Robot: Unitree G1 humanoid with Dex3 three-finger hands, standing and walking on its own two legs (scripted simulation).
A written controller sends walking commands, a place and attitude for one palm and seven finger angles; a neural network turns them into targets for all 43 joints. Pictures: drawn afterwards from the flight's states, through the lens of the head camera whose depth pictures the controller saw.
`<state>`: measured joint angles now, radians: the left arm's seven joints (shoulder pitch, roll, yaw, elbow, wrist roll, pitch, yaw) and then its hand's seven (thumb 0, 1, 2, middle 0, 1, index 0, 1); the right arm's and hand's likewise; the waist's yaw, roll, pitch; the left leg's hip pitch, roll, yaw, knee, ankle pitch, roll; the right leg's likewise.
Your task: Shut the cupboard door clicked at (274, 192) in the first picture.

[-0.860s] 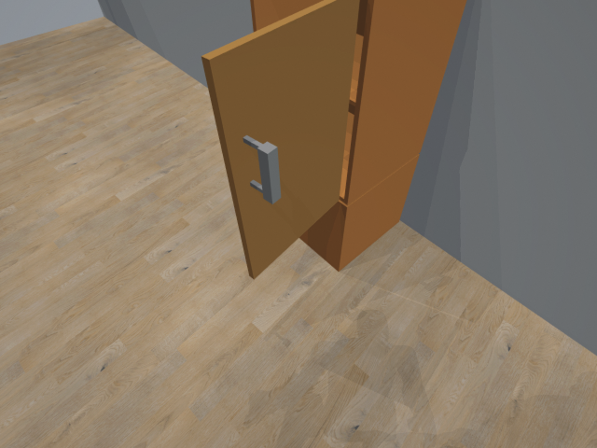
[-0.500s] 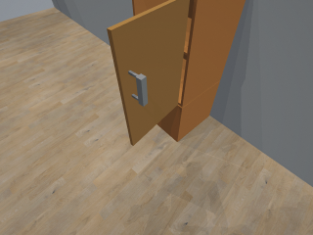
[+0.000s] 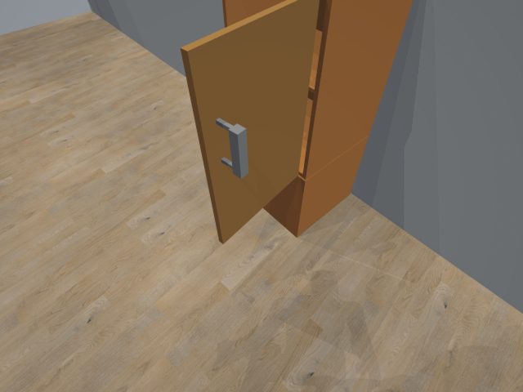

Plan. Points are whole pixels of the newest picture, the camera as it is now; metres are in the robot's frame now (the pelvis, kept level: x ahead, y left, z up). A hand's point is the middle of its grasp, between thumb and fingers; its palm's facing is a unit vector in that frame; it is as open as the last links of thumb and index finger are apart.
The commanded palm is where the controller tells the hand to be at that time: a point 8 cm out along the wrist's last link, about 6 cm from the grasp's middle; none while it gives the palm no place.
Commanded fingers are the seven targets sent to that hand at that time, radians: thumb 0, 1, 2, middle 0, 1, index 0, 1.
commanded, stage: walk around to get in front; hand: left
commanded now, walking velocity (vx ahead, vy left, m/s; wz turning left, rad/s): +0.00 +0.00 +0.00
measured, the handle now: (231, 148) +0.58 +0.10 +0.02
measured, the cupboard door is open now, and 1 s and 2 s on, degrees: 97 97 97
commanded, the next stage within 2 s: none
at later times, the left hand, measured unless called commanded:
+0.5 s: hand out of the picture +0.07 +0.19 -0.18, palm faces -0.11 -0.96 -0.25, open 7.4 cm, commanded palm none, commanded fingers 0.00 0.90 0.90 -0.20 -0.30 -0.20 -0.30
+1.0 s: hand out of the picture +0.09 +0.14 -0.17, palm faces -0.32 -0.91 -0.26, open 7.4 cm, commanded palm none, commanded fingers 0.00 0.90 0.90 -0.20 -0.30 -0.20 -0.30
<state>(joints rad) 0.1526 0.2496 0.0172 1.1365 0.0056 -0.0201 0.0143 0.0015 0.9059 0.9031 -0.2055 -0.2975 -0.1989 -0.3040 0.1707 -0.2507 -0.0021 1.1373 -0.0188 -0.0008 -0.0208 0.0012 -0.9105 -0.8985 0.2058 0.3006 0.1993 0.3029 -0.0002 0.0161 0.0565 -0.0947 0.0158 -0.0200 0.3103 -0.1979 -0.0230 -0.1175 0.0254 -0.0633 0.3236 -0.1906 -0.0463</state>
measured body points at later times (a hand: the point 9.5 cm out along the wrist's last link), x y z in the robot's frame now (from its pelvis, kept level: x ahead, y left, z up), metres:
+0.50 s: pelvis -0.02 -0.01 -0.02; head +0.03 -0.03 +0.43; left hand +0.08 +0.24 -0.16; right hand -0.02 -0.25 -0.18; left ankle -0.02 +0.13 -0.75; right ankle -0.04 -0.09 -0.72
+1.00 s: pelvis -0.02 -0.04 -0.01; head +0.04 -0.07 +0.44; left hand +0.11 +0.19 -0.15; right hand +0.03 -0.32 -0.14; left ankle +0.03 +0.12 -0.70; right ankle -0.04 -0.11 -0.75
